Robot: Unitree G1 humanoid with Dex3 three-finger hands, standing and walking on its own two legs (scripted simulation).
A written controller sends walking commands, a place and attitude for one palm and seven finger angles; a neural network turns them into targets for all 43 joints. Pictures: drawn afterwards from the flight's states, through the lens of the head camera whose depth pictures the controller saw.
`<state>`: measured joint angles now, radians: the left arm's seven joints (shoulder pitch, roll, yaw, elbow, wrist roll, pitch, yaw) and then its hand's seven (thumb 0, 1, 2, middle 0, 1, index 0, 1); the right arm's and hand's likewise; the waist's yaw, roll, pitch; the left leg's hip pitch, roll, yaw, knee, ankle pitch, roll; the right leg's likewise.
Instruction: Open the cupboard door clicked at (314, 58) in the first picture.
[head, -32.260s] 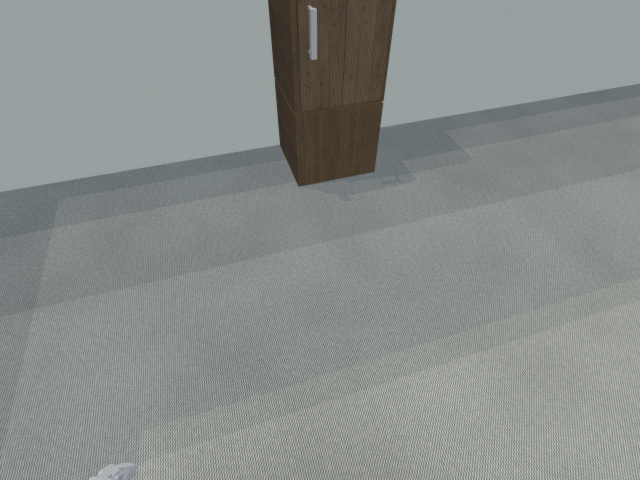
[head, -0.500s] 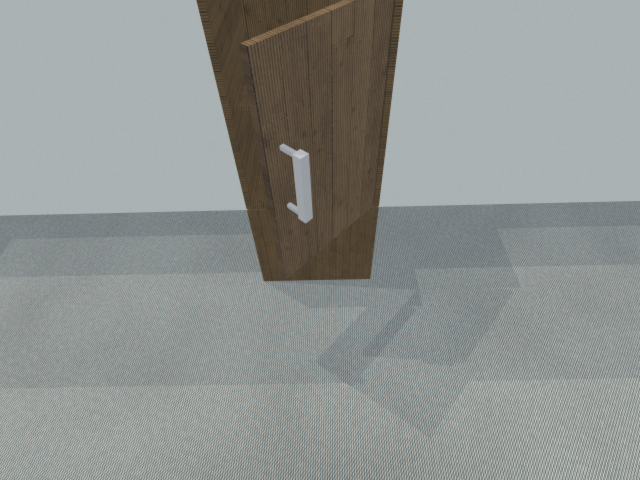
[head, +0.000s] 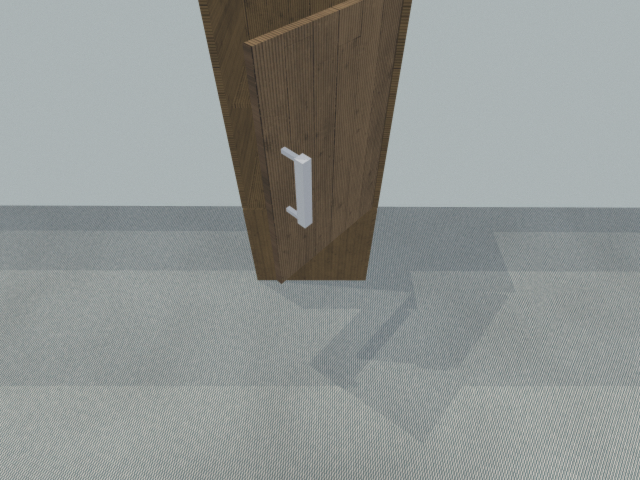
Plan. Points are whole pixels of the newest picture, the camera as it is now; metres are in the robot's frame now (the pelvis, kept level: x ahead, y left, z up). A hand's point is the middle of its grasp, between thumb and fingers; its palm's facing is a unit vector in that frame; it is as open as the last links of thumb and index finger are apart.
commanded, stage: look to check the result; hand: left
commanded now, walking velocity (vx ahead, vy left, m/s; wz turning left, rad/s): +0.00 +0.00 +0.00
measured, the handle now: (296, 188) +0.63 +0.08 -0.04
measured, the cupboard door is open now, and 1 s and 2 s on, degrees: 47 47 47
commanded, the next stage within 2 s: walk to a spot facing it in 0.36 s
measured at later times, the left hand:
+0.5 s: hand out of the picture +0.06 +0.21 -0.17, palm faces +0.00 -0.97 -0.26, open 7.3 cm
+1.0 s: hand out of the picture +0.10 +0.16 -0.18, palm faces -0.14 -0.94 -0.30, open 7.3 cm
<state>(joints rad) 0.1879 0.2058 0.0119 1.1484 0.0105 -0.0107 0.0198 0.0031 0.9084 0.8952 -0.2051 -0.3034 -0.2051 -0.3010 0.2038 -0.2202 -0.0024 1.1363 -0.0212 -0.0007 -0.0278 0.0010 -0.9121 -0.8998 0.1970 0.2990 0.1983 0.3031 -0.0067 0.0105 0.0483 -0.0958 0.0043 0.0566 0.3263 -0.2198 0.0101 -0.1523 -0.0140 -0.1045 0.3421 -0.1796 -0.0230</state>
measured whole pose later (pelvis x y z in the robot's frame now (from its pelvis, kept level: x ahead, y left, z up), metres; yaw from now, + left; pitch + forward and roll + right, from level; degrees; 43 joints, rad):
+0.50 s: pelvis +0.01 +0.00 +0.00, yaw +0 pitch +0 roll +0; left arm 0.16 0.23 0.01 1.14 0.01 -0.01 0.02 0.00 0.91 0.90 -0.20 -0.30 -0.20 -0.30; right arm 0.18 -0.23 0.00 1.14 -0.02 0.00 -0.03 0.00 -0.91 -0.90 0.20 0.30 0.20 0.30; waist -0.01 0.01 0.04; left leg -0.07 0.00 0.06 0.30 -0.23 0.01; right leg -0.13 -0.01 -0.10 0.32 -0.19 -0.02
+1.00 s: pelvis +0.00 -0.04 -0.02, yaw -12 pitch -1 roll +1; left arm 0.18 0.19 0.08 0.97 0.02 0.04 0.00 0.00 0.91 0.90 -0.20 -0.30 -0.20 -0.30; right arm 0.19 -0.23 -0.06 1.03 -0.02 0.07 -0.04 0.00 -0.91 -0.90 0.20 0.30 0.20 0.30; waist 0.01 0.05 0.14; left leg -0.36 0.07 0.06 1.03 -0.52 -0.03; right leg -0.31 0.03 -0.01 0.65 -0.32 -0.07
